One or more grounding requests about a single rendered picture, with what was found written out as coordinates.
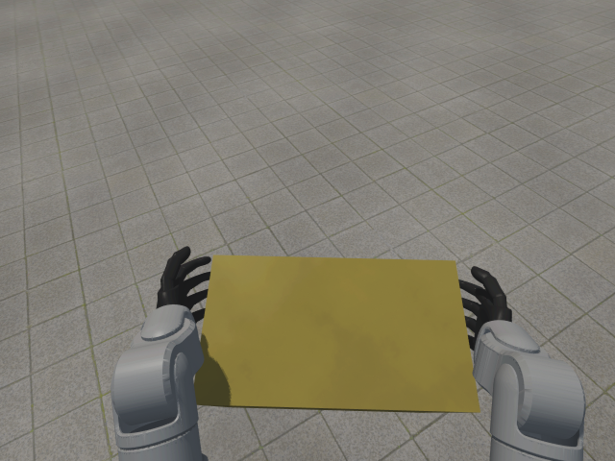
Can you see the carton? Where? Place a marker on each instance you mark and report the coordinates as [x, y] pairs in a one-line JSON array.
[[330, 333]]

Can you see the left robot forearm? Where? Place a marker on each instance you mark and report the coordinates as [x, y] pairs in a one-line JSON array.
[[152, 390]]

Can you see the robot left hand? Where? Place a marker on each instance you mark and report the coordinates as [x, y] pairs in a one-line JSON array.
[[173, 286]]

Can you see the right robot forearm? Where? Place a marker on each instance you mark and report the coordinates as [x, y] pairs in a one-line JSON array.
[[538, 403]]

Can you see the robot right hand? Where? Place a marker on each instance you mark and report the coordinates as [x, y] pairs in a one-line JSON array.
[[493, 302]]

